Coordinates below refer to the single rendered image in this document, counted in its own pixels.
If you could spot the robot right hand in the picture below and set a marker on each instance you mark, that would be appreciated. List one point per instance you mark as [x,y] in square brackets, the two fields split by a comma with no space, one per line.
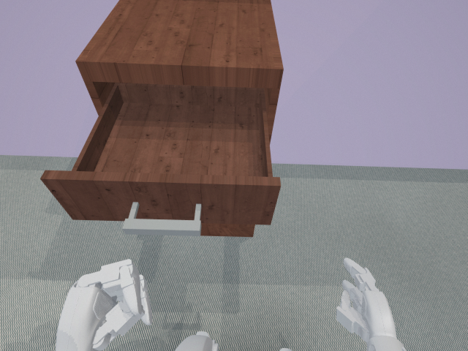
[371,315]

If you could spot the left robot thigh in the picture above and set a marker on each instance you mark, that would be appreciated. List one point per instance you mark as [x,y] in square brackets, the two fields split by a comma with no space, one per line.
[198,343]

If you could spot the handle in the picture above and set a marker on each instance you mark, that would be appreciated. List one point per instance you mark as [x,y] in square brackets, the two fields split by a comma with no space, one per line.
[133,226]

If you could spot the robot right forearm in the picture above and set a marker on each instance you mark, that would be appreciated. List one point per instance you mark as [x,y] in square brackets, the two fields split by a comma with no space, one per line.
[384,343]

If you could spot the drawer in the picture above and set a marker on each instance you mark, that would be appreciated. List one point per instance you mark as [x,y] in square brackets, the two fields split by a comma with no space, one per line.
[170,147]

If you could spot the cabinet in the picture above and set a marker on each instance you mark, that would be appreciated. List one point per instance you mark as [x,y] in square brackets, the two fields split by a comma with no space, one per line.
[226,43]

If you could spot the robot left hand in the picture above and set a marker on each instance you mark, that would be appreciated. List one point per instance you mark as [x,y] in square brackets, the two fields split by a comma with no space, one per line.
[93,298]

